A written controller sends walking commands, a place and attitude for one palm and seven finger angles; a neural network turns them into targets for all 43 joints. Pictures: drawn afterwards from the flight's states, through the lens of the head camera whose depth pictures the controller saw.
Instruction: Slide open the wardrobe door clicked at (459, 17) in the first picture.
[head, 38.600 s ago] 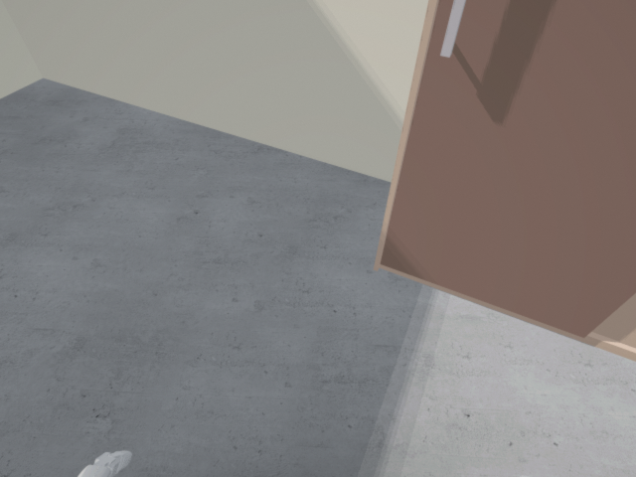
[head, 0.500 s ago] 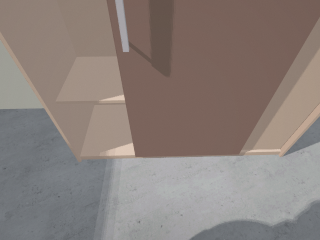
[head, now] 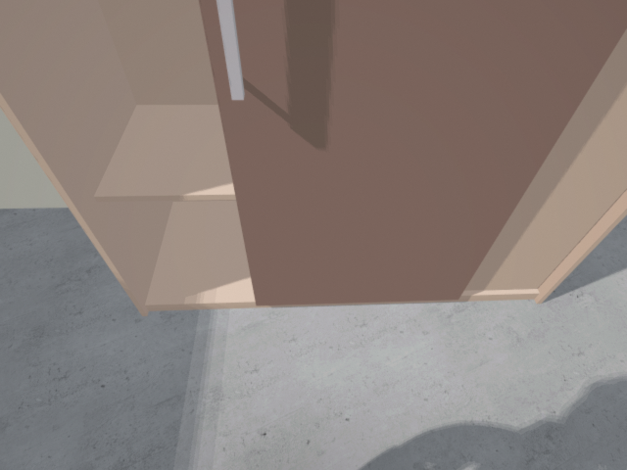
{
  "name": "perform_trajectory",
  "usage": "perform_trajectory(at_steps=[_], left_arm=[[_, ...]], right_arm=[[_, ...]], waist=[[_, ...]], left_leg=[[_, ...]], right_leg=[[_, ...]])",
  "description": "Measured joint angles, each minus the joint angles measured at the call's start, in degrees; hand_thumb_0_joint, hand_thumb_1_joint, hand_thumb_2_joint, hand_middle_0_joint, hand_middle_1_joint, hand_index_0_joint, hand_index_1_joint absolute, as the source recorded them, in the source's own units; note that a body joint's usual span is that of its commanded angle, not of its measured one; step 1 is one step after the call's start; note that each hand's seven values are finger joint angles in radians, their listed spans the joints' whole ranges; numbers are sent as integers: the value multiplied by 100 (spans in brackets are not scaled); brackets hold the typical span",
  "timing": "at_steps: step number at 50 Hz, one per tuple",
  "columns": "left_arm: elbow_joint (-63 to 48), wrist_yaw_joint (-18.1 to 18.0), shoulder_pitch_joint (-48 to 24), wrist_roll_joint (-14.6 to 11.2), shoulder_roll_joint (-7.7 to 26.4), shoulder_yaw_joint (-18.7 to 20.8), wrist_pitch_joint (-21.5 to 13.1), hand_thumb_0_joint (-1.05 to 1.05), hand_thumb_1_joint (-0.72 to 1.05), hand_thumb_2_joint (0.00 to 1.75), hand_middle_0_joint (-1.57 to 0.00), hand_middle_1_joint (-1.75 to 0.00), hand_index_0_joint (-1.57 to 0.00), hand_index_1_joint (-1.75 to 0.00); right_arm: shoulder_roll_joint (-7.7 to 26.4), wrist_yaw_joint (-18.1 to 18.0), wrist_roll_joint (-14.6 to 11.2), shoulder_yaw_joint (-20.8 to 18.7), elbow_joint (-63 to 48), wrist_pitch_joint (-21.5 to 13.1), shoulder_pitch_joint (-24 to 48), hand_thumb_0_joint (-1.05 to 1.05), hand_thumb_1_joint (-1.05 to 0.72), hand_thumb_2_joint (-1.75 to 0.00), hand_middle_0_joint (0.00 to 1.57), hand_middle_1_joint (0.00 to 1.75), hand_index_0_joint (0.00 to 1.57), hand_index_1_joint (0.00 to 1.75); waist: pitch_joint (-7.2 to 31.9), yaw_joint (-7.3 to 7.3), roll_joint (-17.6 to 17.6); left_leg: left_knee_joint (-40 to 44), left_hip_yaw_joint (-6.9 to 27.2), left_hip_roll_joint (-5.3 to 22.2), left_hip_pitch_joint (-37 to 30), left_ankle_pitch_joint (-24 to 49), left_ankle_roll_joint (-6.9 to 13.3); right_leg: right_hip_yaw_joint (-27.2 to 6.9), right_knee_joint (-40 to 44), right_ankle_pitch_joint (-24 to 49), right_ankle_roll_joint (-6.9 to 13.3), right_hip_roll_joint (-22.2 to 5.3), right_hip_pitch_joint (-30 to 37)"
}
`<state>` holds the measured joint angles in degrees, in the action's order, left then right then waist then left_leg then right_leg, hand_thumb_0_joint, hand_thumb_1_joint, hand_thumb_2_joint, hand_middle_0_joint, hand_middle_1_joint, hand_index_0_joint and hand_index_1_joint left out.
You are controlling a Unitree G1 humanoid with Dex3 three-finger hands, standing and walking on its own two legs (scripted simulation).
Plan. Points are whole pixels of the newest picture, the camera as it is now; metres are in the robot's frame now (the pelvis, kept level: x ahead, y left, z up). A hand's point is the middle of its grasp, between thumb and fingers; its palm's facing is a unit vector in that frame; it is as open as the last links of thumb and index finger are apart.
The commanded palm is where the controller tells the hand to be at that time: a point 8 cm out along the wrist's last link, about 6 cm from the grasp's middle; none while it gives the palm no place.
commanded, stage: look to check the result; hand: left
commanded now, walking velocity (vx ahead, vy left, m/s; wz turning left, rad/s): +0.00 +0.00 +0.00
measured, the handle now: out of the picture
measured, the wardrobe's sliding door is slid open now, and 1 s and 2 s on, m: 0.39 0.39 0.39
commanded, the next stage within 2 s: stand and wait in 0.42 s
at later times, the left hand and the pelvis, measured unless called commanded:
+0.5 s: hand out of the picture +0.04 +0.20 -0.17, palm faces -0.02 -0.97 -0.24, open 7.4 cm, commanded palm none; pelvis +0.01 +0.00 +0.00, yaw +0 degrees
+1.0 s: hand out of the picture +0.07 +0.22 -0.16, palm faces -0.02 -0.96 -0.28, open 7.4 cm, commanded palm none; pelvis +0.02 +0.00 +0.00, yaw +0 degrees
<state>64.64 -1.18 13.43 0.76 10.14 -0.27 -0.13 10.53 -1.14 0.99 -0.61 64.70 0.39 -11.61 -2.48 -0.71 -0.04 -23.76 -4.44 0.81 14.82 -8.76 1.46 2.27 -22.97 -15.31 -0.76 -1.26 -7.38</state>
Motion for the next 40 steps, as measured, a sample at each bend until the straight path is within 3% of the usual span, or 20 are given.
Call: perform_trajectory(at_steps=[40], left_arm=[[25, 41, -321, -14, 452, 38, -71, 1, 91, 89, -20, -30, -20, -30]], right_arm=[[380, 24, -22, 14, 46, -59, 374, 0, -91, -89, 20, 30, 20, 30]], waist=[[7, 18, -44]], left_leg=[[289, -11, -24, -330, -17, -23]], right_leg=[[-6, 440, 69, 1, -6, 393]])
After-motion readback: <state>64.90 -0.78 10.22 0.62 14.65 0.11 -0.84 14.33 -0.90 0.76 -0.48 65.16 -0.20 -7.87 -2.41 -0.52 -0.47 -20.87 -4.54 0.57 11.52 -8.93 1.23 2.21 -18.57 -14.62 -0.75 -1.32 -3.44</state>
